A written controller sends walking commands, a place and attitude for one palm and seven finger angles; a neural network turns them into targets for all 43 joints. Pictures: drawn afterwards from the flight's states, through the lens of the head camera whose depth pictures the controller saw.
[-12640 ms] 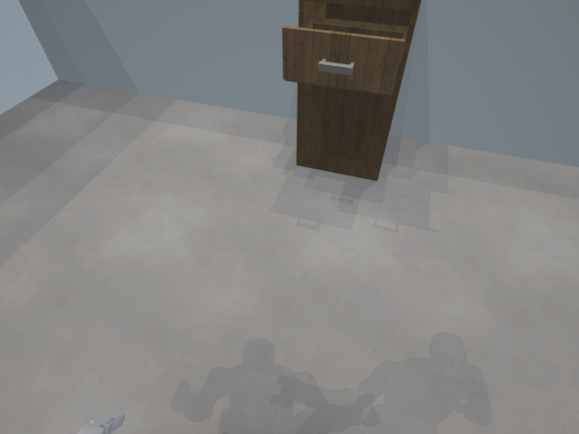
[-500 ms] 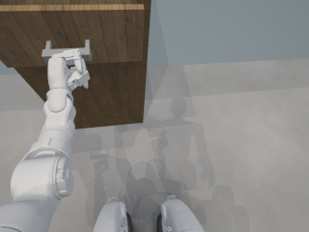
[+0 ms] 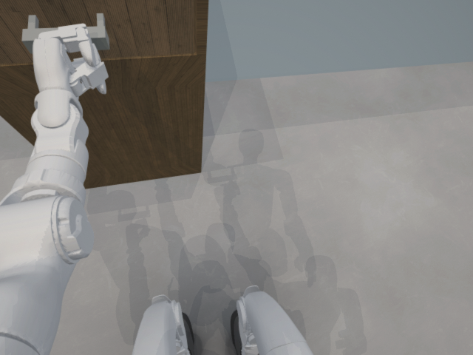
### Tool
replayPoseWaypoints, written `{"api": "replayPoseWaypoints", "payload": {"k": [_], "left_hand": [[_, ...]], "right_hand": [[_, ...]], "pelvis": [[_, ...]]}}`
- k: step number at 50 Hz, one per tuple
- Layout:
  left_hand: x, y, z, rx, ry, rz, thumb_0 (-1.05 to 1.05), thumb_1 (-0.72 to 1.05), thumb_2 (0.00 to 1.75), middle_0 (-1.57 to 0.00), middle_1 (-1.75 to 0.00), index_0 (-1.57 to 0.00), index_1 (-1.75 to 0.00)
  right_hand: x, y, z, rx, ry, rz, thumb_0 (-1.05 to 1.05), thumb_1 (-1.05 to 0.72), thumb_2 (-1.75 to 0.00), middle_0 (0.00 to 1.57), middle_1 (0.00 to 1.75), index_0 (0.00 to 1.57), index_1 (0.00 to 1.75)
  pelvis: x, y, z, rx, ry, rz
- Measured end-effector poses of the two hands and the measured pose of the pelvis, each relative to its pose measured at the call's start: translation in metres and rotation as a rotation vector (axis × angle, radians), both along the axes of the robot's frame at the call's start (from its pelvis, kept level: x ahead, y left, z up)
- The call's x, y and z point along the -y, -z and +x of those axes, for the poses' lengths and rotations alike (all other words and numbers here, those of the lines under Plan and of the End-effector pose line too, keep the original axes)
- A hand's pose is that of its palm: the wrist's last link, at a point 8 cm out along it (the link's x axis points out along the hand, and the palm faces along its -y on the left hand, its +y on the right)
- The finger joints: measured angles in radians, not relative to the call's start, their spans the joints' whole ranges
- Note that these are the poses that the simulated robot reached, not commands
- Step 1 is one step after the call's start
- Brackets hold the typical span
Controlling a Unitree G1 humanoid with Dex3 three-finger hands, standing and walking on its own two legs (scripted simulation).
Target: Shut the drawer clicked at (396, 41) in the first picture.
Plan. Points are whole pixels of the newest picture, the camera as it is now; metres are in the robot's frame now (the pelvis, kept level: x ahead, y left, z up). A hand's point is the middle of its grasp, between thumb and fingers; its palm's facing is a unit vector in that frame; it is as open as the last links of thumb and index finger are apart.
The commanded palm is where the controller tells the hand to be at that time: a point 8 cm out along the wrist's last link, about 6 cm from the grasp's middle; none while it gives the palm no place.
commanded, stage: push the drawer shut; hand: left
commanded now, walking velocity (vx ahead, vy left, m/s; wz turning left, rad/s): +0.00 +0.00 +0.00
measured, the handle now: (68, 30) +0.64 +0.18 +0.06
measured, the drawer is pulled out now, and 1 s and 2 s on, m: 0.00 0.00 0.00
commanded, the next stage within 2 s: pull the fist back off the drawer in 0.38 s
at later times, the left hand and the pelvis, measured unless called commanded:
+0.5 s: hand (90, 63) +0.57 +0.15 +0.06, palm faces +0.06 -1.00 -0.04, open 3.4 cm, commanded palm +0.60 +0.16 +0.06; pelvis -0.03 +0.01 -0.02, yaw +0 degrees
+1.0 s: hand (99, 65) +0.57 +0.14 +0.06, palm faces +0.07 -1.00 -0.02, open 3.4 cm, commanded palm +0.54 +0.16 +0.06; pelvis -0.03 +0.01 -0.01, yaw +0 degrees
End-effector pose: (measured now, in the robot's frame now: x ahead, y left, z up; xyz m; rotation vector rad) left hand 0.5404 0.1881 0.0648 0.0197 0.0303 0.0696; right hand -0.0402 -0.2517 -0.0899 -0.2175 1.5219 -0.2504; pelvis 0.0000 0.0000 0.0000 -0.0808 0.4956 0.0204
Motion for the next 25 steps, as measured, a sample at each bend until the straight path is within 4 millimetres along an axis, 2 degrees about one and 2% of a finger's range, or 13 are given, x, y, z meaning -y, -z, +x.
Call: {"api": "replayPoseWaypoints", "payload": {"k": [12, 25], "left_hand": [[-0.011, 0.002, 0.005, -0.003, 0.008, 0.007, 0.04, 0.65, 0.91, -1.4, -1.6, -1.39, -1.6], [-0.014, 0.0, 0.007, -0.004, 0.009, 0.016, 0.08, 0.6, 0.93, -1.4, -1.6, -1.39, -1.6]], "right_hand": [[-0.004, -0.002, -0.02, -0.03, -0.011, -0.022, 0.01, -0.91, -0.89, 0.21, 0.3, 0.2, 0.3], [-0.006, -0.001, -0.037, -0.007, -0.034, -0.064, 0.0, -0.91, -0.89, 0.21, 0.3, 0.2, 0.3]], "pelvis": [[-0.001, 0.008, -0.011, -0.017, -0.015, -0.022], [-0.006, 0.018, -0.03, -0.04, -0.025, -0.039]]}}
